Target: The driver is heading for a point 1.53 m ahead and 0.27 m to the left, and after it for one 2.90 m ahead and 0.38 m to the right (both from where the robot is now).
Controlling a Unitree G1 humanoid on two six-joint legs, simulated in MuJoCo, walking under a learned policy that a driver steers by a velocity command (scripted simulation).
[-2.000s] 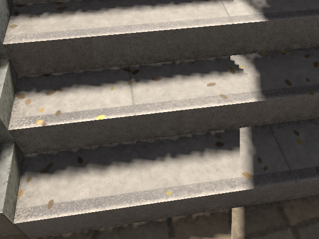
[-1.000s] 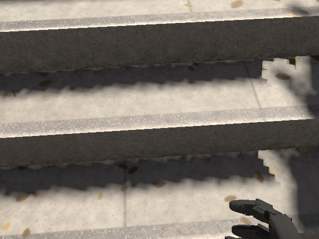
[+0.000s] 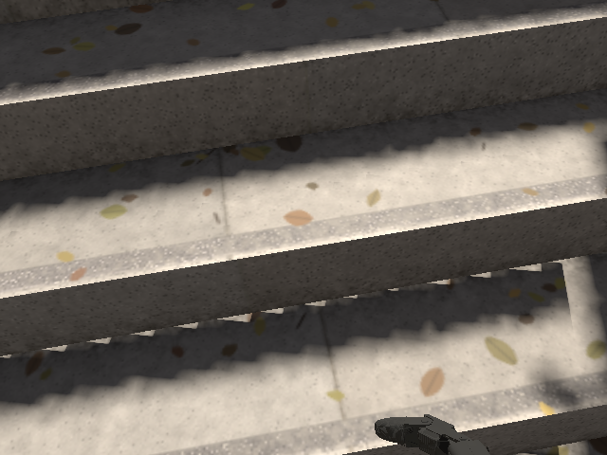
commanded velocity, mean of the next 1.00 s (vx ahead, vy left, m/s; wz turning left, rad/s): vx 0.03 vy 0.00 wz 0.27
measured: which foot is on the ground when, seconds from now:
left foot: down 0.00-0.60, up 0.62-0.86, down 0.88-1.00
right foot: down 0.00-0.02, up 0.04-0.56, down 0.58-1.00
